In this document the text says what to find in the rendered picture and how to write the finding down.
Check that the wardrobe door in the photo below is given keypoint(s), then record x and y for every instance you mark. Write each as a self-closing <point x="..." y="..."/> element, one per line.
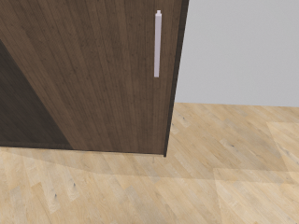
<point x="23" y="116"/>
<point x="91" y="63"/>

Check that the handle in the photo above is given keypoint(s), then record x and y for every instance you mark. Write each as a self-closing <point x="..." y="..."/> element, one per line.
<point x="157" y="44"/>

